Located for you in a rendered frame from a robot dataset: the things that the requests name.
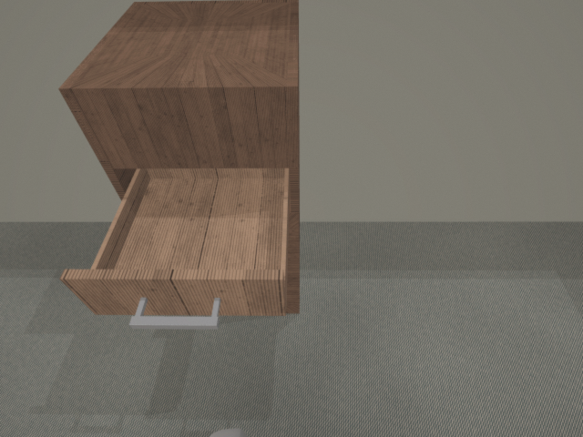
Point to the handle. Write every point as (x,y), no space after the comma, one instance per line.
(175,323)

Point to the cabinet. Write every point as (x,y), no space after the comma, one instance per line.
(196,84)

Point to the drawer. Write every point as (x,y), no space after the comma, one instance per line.
(184,236)

